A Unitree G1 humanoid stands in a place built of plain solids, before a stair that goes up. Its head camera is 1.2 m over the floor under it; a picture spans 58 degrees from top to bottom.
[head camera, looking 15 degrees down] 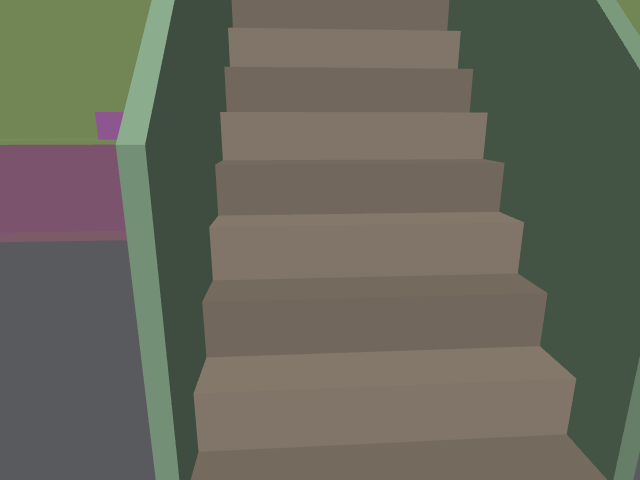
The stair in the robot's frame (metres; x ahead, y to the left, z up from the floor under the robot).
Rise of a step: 0.21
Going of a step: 0.21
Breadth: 1.20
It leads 4 degrees to the left of straight ahead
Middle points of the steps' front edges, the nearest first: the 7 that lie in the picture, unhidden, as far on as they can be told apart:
1.18 -0.22 0.42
1.38 -0.20 0.63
1.59 -0.19 0.83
1.80 -0.18 1.04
2.01 -0.16 1.25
2.21 -0.15 1.46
2.42 -0.14 1.67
